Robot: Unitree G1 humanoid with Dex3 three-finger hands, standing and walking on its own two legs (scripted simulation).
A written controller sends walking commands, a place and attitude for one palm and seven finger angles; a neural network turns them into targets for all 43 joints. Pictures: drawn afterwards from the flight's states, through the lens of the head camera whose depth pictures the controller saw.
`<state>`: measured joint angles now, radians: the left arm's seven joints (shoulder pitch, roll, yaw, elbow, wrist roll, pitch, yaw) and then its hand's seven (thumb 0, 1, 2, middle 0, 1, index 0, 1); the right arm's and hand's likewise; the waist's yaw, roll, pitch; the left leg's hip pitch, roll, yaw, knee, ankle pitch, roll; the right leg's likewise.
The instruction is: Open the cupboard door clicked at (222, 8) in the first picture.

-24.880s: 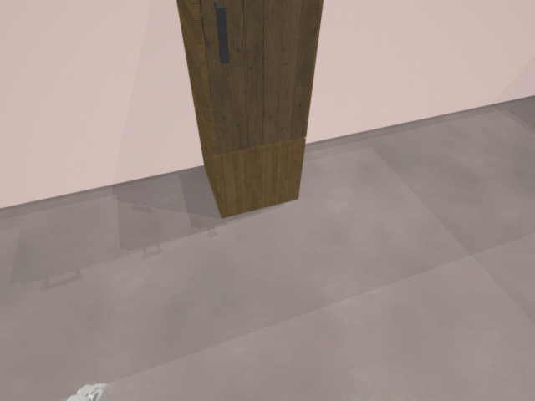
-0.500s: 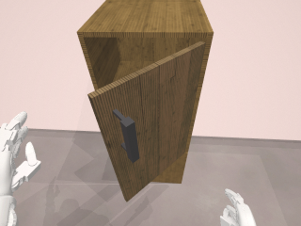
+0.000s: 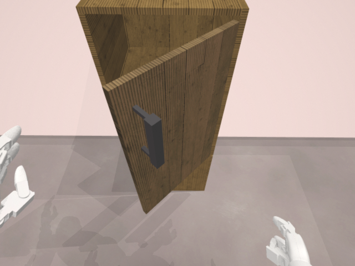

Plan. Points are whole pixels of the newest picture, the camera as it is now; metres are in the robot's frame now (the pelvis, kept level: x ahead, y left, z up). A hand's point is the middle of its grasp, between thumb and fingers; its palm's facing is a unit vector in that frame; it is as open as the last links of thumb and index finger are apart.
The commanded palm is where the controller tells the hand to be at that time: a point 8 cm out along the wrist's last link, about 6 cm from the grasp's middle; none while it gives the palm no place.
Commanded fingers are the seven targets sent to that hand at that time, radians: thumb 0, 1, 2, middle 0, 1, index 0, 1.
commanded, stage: step back with the hand held close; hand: left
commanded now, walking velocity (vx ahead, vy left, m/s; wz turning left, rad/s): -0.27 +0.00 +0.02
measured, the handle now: (148, 138) +0.35 +0.09 +0.11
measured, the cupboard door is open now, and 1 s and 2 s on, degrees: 45 45 45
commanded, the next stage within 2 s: stop stepping back and stand still in 0.58 s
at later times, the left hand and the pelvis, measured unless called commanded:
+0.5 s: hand out of the picture +0.07 +0.31 +0.15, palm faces +0.52 -0.76 -0.39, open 7.4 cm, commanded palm +0.00 +0.35 +0.18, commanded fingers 0.00 0.90 0.90 -0.20 -0.30 -0.20 -0.30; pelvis -0.11 +0.04 -0.02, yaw +5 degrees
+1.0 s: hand out of the picture -0.05 +0.28 +0.17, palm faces +0.40 -0.78 -0.49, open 7.4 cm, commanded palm -0.08 +0.32 +0.18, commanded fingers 0.00 0.90 0.90 -0.20 -0.30 -0.20 -0.30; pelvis -0.23 +0.02 -0.01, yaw -1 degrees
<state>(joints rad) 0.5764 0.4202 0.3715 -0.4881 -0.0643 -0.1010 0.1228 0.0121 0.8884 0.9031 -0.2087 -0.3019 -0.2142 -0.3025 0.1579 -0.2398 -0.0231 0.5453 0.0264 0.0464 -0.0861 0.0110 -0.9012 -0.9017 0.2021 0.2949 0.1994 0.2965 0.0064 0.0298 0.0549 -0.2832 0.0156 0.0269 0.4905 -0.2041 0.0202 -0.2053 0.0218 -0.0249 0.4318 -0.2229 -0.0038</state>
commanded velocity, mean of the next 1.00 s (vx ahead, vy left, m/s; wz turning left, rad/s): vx -0.11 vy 0.01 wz -0.03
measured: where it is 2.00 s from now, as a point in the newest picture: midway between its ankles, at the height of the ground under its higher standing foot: outside the picture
